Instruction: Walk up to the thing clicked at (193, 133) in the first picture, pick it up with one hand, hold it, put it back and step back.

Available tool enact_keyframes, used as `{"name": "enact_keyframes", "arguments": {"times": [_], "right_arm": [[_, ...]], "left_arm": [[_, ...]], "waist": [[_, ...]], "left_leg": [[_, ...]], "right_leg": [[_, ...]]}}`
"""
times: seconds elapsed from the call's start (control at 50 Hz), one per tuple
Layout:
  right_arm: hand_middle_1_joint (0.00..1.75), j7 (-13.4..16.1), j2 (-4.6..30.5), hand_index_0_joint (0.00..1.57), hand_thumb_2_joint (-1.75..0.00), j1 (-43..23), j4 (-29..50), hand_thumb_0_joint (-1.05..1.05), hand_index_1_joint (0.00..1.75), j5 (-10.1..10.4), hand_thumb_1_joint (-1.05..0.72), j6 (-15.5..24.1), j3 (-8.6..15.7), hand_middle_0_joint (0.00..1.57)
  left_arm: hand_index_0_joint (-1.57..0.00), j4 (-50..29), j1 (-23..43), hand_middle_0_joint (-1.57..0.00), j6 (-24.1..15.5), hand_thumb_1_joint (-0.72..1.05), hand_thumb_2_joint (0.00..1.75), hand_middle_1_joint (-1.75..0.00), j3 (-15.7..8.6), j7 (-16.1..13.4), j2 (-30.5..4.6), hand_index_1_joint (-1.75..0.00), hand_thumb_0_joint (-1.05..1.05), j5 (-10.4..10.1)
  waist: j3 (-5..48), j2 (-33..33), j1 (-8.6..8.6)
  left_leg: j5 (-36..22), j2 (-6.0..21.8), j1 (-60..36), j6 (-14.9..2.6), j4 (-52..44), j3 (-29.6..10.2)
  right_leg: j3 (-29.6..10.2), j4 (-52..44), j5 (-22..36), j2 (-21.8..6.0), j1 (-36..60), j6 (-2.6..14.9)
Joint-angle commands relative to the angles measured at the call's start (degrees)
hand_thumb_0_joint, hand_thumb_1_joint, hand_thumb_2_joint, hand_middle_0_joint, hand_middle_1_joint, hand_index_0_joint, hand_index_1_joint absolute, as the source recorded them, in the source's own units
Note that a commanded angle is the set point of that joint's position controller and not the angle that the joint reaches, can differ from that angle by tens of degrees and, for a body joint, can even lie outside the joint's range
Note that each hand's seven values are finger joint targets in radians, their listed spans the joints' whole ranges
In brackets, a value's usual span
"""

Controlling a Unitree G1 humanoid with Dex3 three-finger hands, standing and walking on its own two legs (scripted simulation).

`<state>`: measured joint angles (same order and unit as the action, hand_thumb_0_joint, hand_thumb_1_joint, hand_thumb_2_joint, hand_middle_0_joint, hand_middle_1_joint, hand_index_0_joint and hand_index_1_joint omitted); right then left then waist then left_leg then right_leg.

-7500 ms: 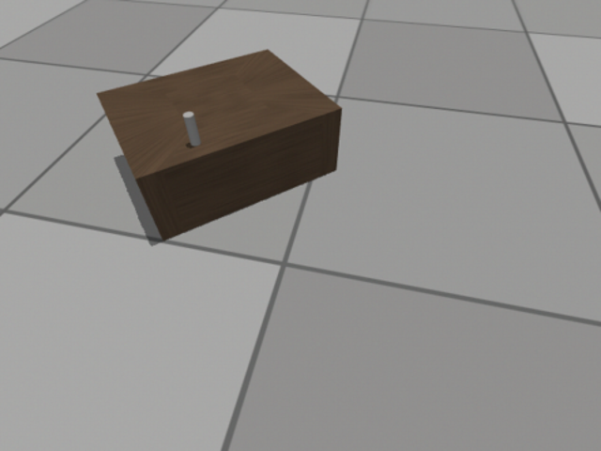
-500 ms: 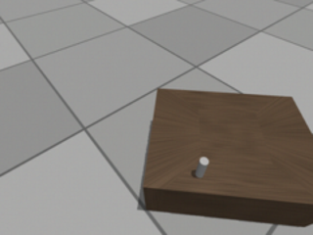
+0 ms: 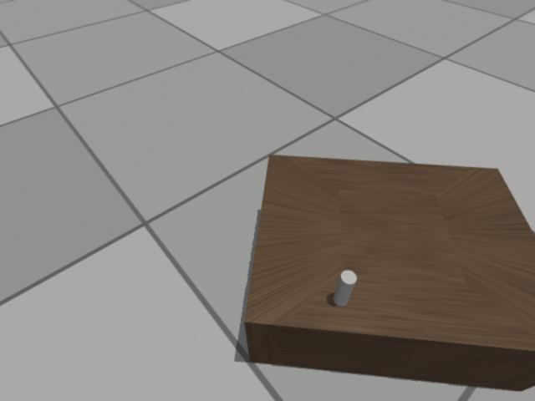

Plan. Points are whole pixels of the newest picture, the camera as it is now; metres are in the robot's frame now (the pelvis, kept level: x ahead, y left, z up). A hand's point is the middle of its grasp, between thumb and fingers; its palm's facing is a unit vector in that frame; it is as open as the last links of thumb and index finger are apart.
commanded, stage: stand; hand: right
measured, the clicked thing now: (344, 288) +0.48 -0.19 -0.36
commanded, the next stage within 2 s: go down in 0.40 s
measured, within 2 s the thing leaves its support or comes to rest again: neither
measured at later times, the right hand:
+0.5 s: hand out of the picture +0.06 -0.25 -0.16, palm faces -0.02 +0.94 -0.33, open 7.4 cm
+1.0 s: hand out of the picture +0.15 -0.26 -0.16, palm faces +0.02 +0.95 -0.30, open 15.7 cm
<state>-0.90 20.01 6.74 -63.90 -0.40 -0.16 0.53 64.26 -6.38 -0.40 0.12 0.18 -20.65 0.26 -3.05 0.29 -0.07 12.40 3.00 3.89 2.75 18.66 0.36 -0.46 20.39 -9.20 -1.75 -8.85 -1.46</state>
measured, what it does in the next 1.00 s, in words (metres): stands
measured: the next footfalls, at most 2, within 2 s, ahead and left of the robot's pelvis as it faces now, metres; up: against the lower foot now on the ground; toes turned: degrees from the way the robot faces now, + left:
none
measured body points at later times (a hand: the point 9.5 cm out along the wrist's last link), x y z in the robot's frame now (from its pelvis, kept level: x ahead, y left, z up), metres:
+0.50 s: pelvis +0.00 +0.00 +0.00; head +0.01 +0.00 +0.45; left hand +0.07 +0.31 -0.13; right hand +0.06 -0.30 -0.13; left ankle -0.02 +0.15 -0.75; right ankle +0.02 -0.14 -0.75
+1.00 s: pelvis +0.00 +0.00 -0.02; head +0.05 +0.00 +0.43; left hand +0.12 +0.26 -0.13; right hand +0.15 -0.31 -0.13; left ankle -0.02 +0.15 -0.75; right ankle +0.02 -0.14 -0.75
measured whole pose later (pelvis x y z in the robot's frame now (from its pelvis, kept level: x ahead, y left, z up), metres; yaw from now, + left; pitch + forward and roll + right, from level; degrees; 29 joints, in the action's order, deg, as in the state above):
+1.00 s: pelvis +0.00 +0.00 -0.02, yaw +1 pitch +6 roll +1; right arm -5.5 19.4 2.4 -47.1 -3.6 -14.6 10.3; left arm 39.3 -12.8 -3.0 -0.6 -3.1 -14.6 -2.4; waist -0.3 1.2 1.1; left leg 18.6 1.9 20.4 2.7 33.2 -0.6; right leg -0.3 35.8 -16.2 -2.9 -25.5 -1.3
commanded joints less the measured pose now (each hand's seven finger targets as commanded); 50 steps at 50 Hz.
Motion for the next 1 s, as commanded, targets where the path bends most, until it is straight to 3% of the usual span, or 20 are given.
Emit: {"name": "enact_keyframes", "arguments": {"times": [0.0, 0.38, 0.46, 0.48, 0.5, 0.52, 0.56, 0.6, 0.64, 0.68, 0.72, 0.76, 0.84, 0.92, 0.98], "right_arm": [[0.3, 1.1, 12.3, 0.2, -0.9, -1.4, 3.2, 0.0, 0.3, -0.2, -0.9, 1.3, 2.4, 0.2], [0.3, 1.0, 12.3, 0.2, -0.9, -0.7, 3.1, 0.0, 0.3, -0.4, -0.9, 1.2, 2.4, 0.2], [0.3, 1.0, 12.5, 0.2, -0.9, -0.9, 3.2, 0.0, 0.3, -0.3, -0.9, 1.2, 2.6, 0.2], [0.22, 1.0, 12.7, 0.12, -0.82, -0.7, 3.2, 0.0, 0.22, -0.2, -0.82, 1.3, 2.6, 0.12], [0.14, 1.6, 2.9, 0.04, -0.74, -20.8, 23.3, 0.0, 0.14, 2.9, -0.74, 6.9, 3.3, 0.05], [0.06, 1.6, 4.9, 0.04, -0.66, -26.1, 19.6, 0.0, 0.06, 2.3, -0.66, 6.8, 3.4, 0.04], [0.05, 1.7, 9.7, 0.04, -0.5, -15.0, 9.0, 0.0, 0.05, 1.3, -0.5, 3.9, 7.3, 0.04], [0.05, 1.7, 16.6, 0.05, -0.34, -17.2, 8.8, 0.0, 0.05, -0.1, -0.34, 3.0, 11.8, 0.05], [0.04, 0.6, 14.7, 0.05, -0.2, -14.3, 5.2, 0.0, 0.04, -2.1, -0.22, 1.2, 11.8, 0.06], [0.03, -0.5, 15.7, 0.06, -0.16, -7.9, 4.0, 0.0, 0.03, -4.8, -0.16, -1.2, 14.9, 0.08], [0.03, -1.1, 14.3, 0.07, -0.12, -6.7, 7.3, 0.0, 0.03, -4.8, -0.09, -3.9, 14.6, 0.09], [0.02, -1.8, 12.2, 0.07, -0.08, -10.1, 10.4, 0.0, 0.02, -4.9, 0.02, -6.8, 12.8, 0.1], [0.04, -3.2, 9.5, 0.06, -0.07, -7.8, 16.5, 0.0, 0.04, -3.4, 0.28, -11.8, 11.6, 0.06], [0.05, -4.2, 11.2, 0.04, -0.06, -8.7, 24.0, 0.0, 0.05, -3.3, 0.44, -13.9, 12.6, 0.04], [0.06, -3.4, 11.8, 0.04, -0.06, -10.3, 27.8, 0.0, 0.06, -4.0, 0.51, -13.2, 13.6, 0.04]], "left_arm": [[-0.2, -3.4, 1.9, -0.2, -1.1, 0.9, 0.9, -0.3, -2.4, -0.5, -12.4, -0.3, 0.0, 0.3], [-0.2, -3.6, 2.0, -0.2, -1.2, 0.9, 0.9, -0.3, -2.4, -0.4, -12.6, -0.3, 0.0, 0.3], [-0.2, -3.6, 1.6, -0.2, -1.3, 0.9, 0.9, -0.3, -2.4, -0.4, -12.6, -0.3, 0.0, 0.4], [-0.2, -3.7, 1.5, -0.21, -1.3, 0.88, 0.92, -0.3, -2.2, -0.4, -12.2, -0.31, 0.0, 0.4], [-0.22, -19.4, 1.7, -0.22, -4.0, 0.95, 0.94, -0.32, -1.4, -1.6, -3.4, -0.33, 0.0, -2.8], [-0.21, -17.3, -0.1, -0.22, -3.9, 0.91, 0.93, -0.31, -1.4, -2.1, -4.8, -0.32, 0.0, -3.4], [-0.2, -17.5, -2.2, -0.21, -3.1, 0.91, 0.94, -0.31, -2.8, -2.5, -6.3, -0.32, 0.0, -3.5], [-0.21, -20.4, -4.6, -0.22, -3.1, 0.88, 0.91, -0.31, -3.7, -3.8, -6.9, -0.32, 0.0, -3.4], [-0.21, -20.8, -7.2, -0.21, -2.9, 0.89, 0.91, -0.31, -4.2, -4.5, -5.9, -0.31, 0.0, -2.6], [-0.21, -22.9, -7.2, -0.21, -3.0, 0.9, 0.9, -0.31, -4.8, -4.2, -4.8, -0.31, 0.0, -1.5], [-0.21, -25.8, -5.2, -0.21, -3.2, 0.91, 0.89, -0.31, -4.2, -4.1, -4.0, -0.31, 0.0, -1.6], [-0.21, -27.6, -3.2, -0.21, -3.4, 0.91, 0.89, -0.31, -3.9, -4.0, -3.7, -0.31, 0.0, -1.9], [-0.21, -31.4, -2.0, -0.21, -4.3, 0.91, 0.89, -0.31, -3.6, -3.6, -3.3, -0.31, 0.0, -2.8], [-0.21, -32.2, -3.8, -0.2, -4.9, 0.91, 0.88, -0.3, -3.9, -3.6, -3.1, -0.3, 0.0, -2.6], [-0.21, -31.4, -5.9, -0.2, -6.0, 0.9, 0.88, -0.31, -4.1, -4.0, -2.7, -0.3, 0.0, -1.7]], "waist": [[3.5, -1.5, -0.01], [2.8, -0.9, 0.01], [3.8, -0.3, 0.13], [4.0, -0.6, 0.01], [0.6, 2.6, 6.02], [2.1, 0.9, 3.74], [1.9, -2.4, 1.96], [11.1, -0.9, 2.0], [15.2, -1.9, 1.61], [15.7, -0.3, -1.28], [15.7, 3.0, -2.85], [11.7, 4.4, -1.99], [8.3, 2.5, -0.79], [9.7, 1.1, 0.5], [14.3, 1.2, 1.39]], "left_leg": [[-5.4, 4.7, 2.5, -3.09, -3.7, -2.7], [-3.3, 4.5, 2.8, -3.33, -3.5, -2.8], [-4.9, 4.6, 2.3, -3.36, -3.4, -3.0], [-5.1, 4.8, 2.0, -3.4, -3.3, -2.8], [-2.5, -3.5, 14.6, -2.29, 2.0, 2.1], [-0.8, -3.5, 13.2, -2.19, 2.1, 2.6], [0.4, -3.1, 13.9, -1.91, 3.7, 2.5], [-3.2, -2.5, 12.1, -1.99, 5.4, 1.9], [-7.2, -2.8, 11.2, -2.07, 7.6, 1.6], [-7.5, -2.9, 10.2, -2.52, 8.5, 2.1], [-6.5, -3.1, 9.6, -2.99, 8.4, 2.4], [-3.3, -3.4, 12.0, -3.21, 7.9, 2.6], [2.0, -4.1, 15.4, -3.23, 7.7, 3.0], [1.8, -4.2, 17.4, -2.78, 9.3, 2.9], [-2.6, -4.0, 18.4, -2.46, 12.9, 2.6]], "right_leg": [[-4.1, -2.9, 6.7, -5.3, 2.0, 2.41], [-4.6, -3.3, 3.6, -5.2, 1.0, 2.52], [-4.4, -2.8, 5.0, -5.1, 1.4, 2.61], [-4.5, -2.8, 6.4, -5.4, 1.6, 2.56], [3.2, 0.6, -2.3, 1.2, -2.8, 1.83], [2.5, 0.9, -4.3, 1.5, -1.7, 1.68], [2.5, 3.6, -4.4, 2.1, -5.0, 1.99], [2.6, 6.2, 0.4, 2.3, -3.1, 1.62], [2.8, 8.5, 4.8, 2.3, -3.1, 1.41], [3.0, 9.1, 6.4, 2.5, -5.6, 1.25], [3.0, 8.2, 6.4, 2.2, -6.4, 0.76], [2.7, 7.5, 3.2, 1.8, -8.3, 0.83], [2.1, 7.5, -2.5, 1.2, -10.6, 1.3], [1.8, 9.9, -2.4, 1.1, -10.3, 1.68], [1.5, 13.3, 2.0, 0.8, -9.0, 1.65]]}}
